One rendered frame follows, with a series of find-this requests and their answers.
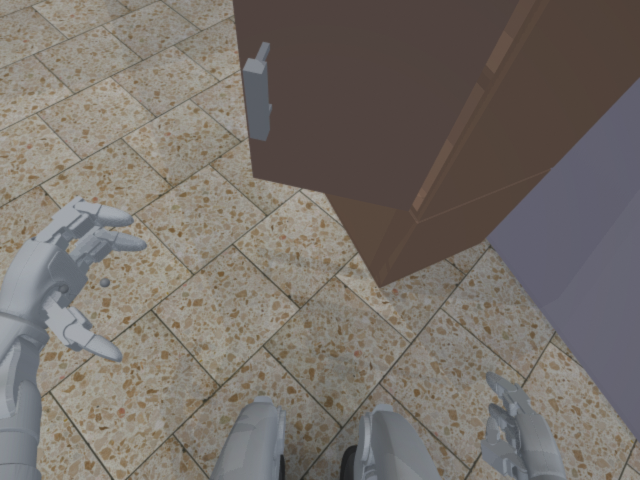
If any robot thigh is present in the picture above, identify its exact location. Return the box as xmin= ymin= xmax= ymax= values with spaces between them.
xmin=209 ymin=402 xmax=286 ymax=480
xmin=358 ymin=410 xmax=442 ymax=480

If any handle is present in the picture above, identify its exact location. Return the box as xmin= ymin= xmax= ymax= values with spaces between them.
xmin=243 ymin=42 xmax=272 ymax=141

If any right robot thigh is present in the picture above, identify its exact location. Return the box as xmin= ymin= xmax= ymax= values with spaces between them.
xmin=358 ymin=410 xmax=442 ymax=480

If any left robot thigh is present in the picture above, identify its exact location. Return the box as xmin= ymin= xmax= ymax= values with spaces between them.
xmin=209 ymin=402 xmax=286 ymax=480

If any cupboard door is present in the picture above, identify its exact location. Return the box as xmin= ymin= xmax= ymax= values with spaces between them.
xmin=233 ymin=0 xmax=519 ymax=211

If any left robot hand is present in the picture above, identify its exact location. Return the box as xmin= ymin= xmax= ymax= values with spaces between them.
xmin=0 ymin=196 xmax=147 ymax=362

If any right robot hand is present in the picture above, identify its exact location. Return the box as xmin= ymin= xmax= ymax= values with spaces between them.
xmin=481 ymin=371 xmax=567 ymax=480

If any left robot forearm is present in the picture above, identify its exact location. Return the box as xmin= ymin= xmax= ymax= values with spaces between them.
xmin=0 ymin=312 xmax=50 ymax=480

